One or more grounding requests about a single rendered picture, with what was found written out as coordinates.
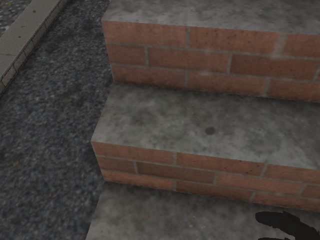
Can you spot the robot right hand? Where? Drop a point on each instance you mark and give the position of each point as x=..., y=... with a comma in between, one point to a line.
x=287, y=223

